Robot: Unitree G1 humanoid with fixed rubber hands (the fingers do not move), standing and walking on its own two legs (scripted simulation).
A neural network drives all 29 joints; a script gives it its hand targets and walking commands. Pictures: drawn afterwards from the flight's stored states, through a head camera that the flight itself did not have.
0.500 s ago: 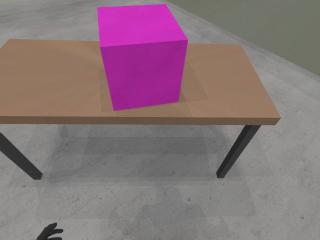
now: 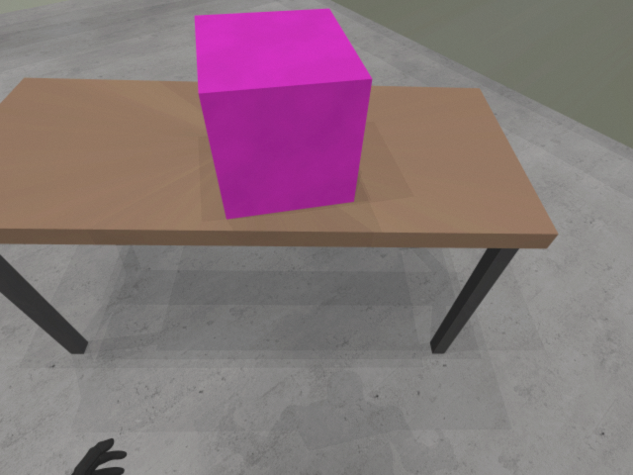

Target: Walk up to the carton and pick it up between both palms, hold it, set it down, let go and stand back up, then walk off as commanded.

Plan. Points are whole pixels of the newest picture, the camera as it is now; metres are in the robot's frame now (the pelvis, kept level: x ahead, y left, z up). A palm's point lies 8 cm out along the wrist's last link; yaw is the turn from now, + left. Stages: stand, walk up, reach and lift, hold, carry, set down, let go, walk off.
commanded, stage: walk up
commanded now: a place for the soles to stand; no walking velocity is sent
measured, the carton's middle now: (278, 113) +0.74 +0.09 +0.04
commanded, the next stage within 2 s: none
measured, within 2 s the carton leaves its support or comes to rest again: neither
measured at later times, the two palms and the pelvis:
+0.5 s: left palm out of the picture +0.10 +0.38 -0.11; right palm out of the picture +0.14 -0.24 -0.10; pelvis +0.07 +0.06 +0.00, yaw +3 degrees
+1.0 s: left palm (79, 394) +0.24 +0.35 -0.10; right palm (520, 403) +0.23 -0.28 -0.09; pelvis +0.18 +0.03 +0.00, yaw +2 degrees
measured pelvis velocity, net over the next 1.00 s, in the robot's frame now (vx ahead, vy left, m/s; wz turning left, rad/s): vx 0.18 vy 0.03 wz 0.03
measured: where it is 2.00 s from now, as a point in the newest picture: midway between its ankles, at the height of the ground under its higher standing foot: (298, 453)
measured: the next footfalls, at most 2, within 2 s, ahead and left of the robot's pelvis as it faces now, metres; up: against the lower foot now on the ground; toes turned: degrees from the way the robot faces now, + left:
left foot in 0.46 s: +0.18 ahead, +0.20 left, +0.00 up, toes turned +1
right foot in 0.92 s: +0.27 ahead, -0.09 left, +0.00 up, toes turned -3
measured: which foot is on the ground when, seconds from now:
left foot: down 0.00-0.16, up 0.18-0.44, down 0.46-0.92, up 0.94-1.00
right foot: down 0.00-0.48, up 0.50-0.90, down 0.92-1.00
